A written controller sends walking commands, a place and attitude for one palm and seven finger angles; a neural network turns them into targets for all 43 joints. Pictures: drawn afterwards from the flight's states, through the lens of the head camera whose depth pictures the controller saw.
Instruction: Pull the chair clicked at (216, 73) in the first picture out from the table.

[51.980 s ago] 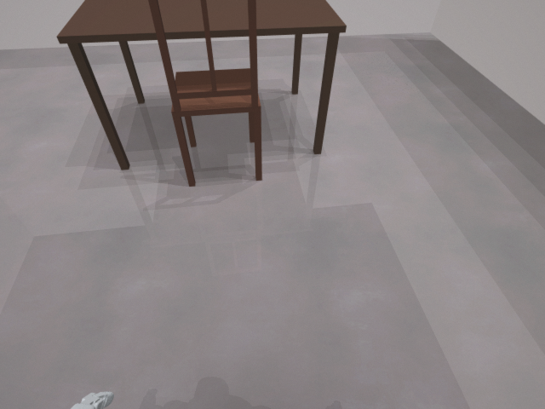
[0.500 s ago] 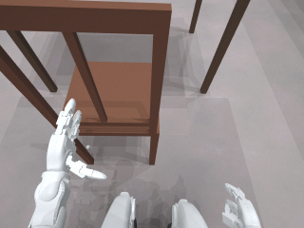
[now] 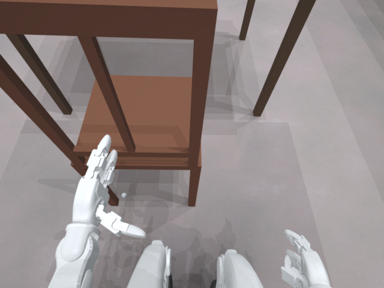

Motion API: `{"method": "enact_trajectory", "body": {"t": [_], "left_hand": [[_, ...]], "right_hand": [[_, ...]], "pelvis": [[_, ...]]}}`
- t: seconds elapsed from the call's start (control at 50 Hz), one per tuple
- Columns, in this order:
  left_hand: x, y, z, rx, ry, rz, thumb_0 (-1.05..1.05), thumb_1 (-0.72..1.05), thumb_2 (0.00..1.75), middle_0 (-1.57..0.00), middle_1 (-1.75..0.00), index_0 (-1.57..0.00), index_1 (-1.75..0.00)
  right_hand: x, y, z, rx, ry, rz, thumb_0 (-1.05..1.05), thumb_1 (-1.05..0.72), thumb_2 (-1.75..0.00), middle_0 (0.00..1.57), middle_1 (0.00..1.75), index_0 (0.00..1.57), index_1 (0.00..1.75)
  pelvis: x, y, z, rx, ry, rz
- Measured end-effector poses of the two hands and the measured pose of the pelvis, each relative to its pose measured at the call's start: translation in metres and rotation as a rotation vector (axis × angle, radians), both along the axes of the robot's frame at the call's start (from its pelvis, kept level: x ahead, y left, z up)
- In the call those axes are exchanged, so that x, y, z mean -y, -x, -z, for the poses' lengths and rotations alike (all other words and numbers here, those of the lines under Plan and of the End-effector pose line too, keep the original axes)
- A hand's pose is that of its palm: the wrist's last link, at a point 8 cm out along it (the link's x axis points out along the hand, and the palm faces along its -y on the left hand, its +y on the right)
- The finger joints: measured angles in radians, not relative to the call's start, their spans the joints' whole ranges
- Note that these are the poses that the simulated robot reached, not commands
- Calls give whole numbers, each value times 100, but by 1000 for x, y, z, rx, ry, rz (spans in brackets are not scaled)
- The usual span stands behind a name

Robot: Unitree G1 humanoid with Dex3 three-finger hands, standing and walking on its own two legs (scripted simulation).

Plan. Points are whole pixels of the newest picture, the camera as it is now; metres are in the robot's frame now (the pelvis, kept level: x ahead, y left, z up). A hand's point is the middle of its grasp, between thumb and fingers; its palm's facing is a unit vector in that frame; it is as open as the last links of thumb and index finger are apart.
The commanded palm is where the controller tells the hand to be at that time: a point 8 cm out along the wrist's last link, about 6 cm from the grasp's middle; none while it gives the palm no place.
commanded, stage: aim the fingers beside a spindle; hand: left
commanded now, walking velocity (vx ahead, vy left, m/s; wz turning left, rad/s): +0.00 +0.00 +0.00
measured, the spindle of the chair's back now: (115, 109) +0.46 +0.18 +0.07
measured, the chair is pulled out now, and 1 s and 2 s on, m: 0.35 0.35 0.35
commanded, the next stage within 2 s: push the fingers through the gap in 0.48 s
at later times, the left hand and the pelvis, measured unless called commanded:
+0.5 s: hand (116, 182) +0.31 +0.16 +0.03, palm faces +0.04 -1.00 -0.05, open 16.9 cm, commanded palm +0.28 +0.20 +0.02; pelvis +0.01 -0.01 +0.00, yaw +0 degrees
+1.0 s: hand (125, 173) +0.33 +0.15 +0.03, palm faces -0.02 -1.00 -0.02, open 16.9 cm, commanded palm +0.32 +0.21 +0.03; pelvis +0.00 +0.00 +0.00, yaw +0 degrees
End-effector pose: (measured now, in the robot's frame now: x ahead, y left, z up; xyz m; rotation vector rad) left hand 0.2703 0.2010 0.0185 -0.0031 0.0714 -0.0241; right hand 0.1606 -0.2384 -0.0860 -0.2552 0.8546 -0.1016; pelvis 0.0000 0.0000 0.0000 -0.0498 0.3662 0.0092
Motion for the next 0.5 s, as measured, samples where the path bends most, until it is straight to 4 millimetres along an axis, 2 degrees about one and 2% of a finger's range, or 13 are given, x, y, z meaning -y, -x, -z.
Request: {"method": "enact_trajectory", "body": {"t": [0.06, 0.1, 0.14, 0.2, 0.26, 0.3, 0.38, 0.42, 0.46, 0.5], "left_hand": [[4, -2, -24, 106, -23, -4, -1, -50, 30, -6, -8, -6, -8], [1, -7, -33, 151, -46, -21, -1, -50, 30, -6, -8, -6, -8], [-5, -14, -28, 138, -62, -40, -1, -50, 30, -6, -8, -6, -8], [-12, -22, -3, 31, -52, -54, -1, -50, 30, -6, -8, -6, -8], [-10, -20, 16, -57, -24, -39, -1, -50, 30, -6, -8, -6, -8], [-5, -14, 11, -46, -12, -24, -1, -49, 30, -6, -8, -6, -8], [-1, -6, -24, 87, -30, -21, -1, -49, 30, -6, -8, -6, -8], [-5, -7, -35, 136, -51, -37, -1, -50, 30, -6, -8, -6, -8], [-10, -12, -31, 130, -64, -52, -1, -50, 30, -6, -8, -6, -8], [-13, -15, -16, 71, -56, -59, -1, -50, 30, -6, -8, -6, -8]], "right_hand": [[1, 1, -1, 0, 2, -1, 1, -90, -90, 20, 30, 20, 30], [1, 2, 0, -5, -4, -6, 1, -90, -90, 20, 30, 20, 30], [1, 3, 2, -15, -12, -10, 1, -90, -90, 20, 30, 20, 30], [4, 4, 6, -31, -19, -7, 1, -90, -90, 20, 30, 20, 30], [8, 6, 7, -34, -10, 8, 1, -90, -90, 20, 30, 20, 30], [10, 6, 5, -30, -3, 20, 1, -90, -90, 20, 30, 20, 30], [10, 5, 0, -25, 2, 20, 1, -90, -90, 20, 30, 20, 30], [9, 4, -1, -25, -2, 9, 1, -90, -90, 20, 30, 20, 30], [9, 2, 1, -27, -8, -1, 1, -90, -90, 20, 30, 20, 30], [9, 0, 3, -28, -14, -5, 1, -90, -90, 20, 30, 20, 30]], "pelvis": [[1, -1, -2, 4, -3, 3], [2, -1, -2, 5, -5, 2], [3, 0, -1, 2, -7, 1], [5, 1, 1, -3, -8, 1], [6, 0, 3, -11, -7, 4], [6, -2, 1, -9, -7, 7], [6, -6, -5, -1, -9, 8], [6, -7, -6, 0, -9, 5], [6, -7, -5, -3, -9, 2], [7, -6, -2, -7, -10, 1]]}}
